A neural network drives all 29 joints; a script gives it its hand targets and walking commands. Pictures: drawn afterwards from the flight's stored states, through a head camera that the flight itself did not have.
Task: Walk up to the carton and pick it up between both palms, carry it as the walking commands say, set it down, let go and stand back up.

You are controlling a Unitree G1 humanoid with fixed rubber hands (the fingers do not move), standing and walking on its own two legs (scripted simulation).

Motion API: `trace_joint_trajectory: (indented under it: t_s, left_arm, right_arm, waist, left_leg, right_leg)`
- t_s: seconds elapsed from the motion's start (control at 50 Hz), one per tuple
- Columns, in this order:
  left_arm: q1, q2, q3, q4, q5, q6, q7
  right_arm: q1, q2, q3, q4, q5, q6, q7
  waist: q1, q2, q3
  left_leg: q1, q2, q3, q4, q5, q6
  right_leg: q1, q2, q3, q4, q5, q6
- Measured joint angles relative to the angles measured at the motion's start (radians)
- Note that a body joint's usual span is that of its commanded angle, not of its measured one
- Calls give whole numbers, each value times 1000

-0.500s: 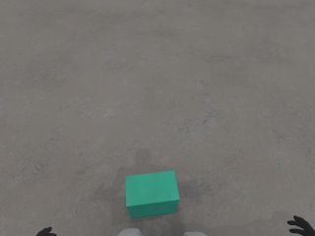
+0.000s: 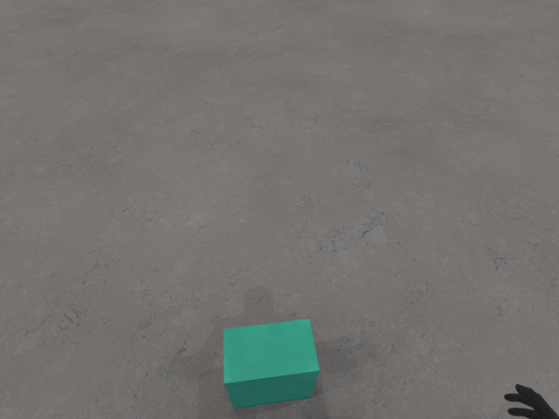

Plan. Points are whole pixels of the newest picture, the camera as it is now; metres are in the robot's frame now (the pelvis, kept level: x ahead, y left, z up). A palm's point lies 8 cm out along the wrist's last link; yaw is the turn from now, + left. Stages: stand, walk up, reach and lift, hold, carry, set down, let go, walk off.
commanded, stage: walk up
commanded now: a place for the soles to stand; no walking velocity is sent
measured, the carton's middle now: (270, 365) +0.37 +0.07 -0.62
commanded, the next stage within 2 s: stand in 0.32 s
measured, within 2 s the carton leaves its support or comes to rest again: neither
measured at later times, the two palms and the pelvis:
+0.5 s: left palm out of the picture +0.05 +0.34 -0.10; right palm out of the picture +0.12 -0.33 -0.07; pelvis +0.00 +0.00 +0.00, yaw +0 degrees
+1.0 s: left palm (68, 400) +0.15 +0.35 -0.10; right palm (476, 364) +0.23 -0.27 -0.08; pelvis +0.00 +0.02 -0.01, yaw +1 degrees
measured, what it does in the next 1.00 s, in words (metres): stands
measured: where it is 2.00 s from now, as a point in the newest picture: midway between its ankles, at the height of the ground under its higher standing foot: outside the picture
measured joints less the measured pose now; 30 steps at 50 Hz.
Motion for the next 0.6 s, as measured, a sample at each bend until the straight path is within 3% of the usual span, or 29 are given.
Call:
trace_joint_trajectory:
  t_s: [0.58, 0.6]
  left_arm:
    - [0, 0, -10, 24, 0, -37, 24]
    - [-1, -1, -5, -4, 0, -21, 16]
  right_arm:
    - [-23, 12, 0, 9, 0, 41, 29]
    - [-16, 18, -20, -29, 0, 59, 34]
  waist:
    - [0, 0, 29]
    - [0, 0, 36]
  left_leg:
    - [0, 0, 0, 0, -5, 0]
    - [0, -1, 0, 0, -4, 0]
  right_leg:
    - [4, -1, 0, -10, 0, 0]
    - [4, -3, 0, -8, 0, 2]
